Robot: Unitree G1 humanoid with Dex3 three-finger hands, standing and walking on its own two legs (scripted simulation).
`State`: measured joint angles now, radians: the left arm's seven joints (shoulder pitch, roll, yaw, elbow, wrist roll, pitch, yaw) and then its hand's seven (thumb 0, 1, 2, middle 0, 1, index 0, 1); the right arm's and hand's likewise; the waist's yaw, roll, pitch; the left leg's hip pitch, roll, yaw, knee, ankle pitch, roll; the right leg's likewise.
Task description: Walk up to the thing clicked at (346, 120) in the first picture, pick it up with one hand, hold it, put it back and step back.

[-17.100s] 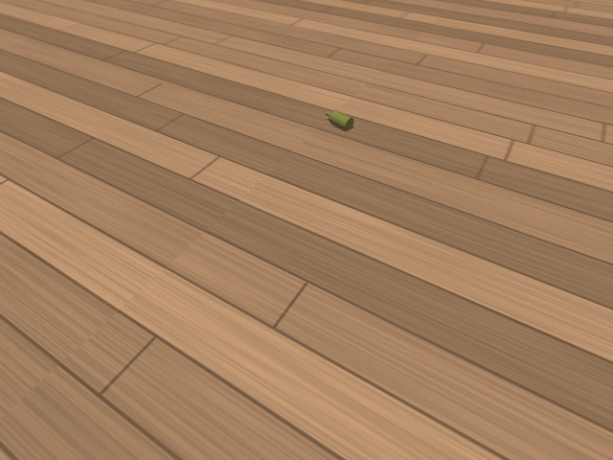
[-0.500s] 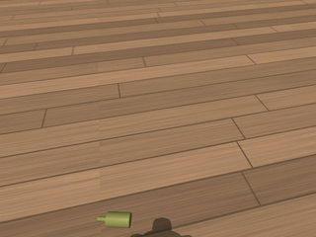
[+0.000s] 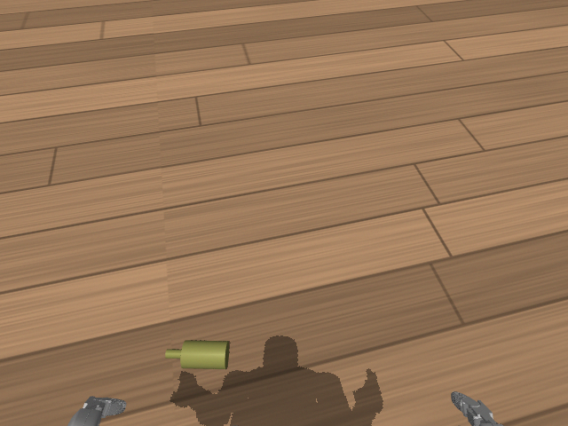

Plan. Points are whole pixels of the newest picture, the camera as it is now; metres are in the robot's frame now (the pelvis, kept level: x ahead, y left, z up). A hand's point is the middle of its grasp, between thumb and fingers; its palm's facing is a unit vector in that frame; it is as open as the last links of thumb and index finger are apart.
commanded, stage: rise first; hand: left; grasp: from above
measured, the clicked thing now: (196, 354) +0.41 +0.29 -0.69
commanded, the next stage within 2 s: none
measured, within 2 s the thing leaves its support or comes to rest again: neither
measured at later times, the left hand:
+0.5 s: hand out of the picture +0.13 +0.26 -0.20, palm faces -0.19 -0.85 -0.49, open 14.1 cm
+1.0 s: hand (150, 402) +0.24 +0.30 -0.39, palm faces -0.45 -0.43 -0.79, open 13.9 cm
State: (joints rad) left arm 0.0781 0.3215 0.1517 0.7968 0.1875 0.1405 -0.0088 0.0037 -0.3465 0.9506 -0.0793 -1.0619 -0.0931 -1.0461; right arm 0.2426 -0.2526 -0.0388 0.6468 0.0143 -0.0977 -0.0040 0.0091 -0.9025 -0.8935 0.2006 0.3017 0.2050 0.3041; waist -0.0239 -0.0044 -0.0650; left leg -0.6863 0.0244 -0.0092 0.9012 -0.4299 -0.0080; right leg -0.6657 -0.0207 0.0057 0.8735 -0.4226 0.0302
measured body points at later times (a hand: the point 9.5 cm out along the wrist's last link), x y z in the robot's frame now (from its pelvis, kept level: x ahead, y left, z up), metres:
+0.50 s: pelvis -0.01 +0.00 -0.06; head +0.10 +0.02 +0.37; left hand +0.14 +0.31 -0.17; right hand +0.18 -0.24 -0.15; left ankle +0.01 +0.12 -0.69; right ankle +0.00 -0.14 -0.69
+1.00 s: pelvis -0.07 -0.01 -0.25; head +0.12 +0.01 +0.15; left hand +0.26 +0.32 -0.34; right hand +0.11 -0.28 -0.37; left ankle +0.00 +0.12 -0.69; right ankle +0.00 -0.14 -0.69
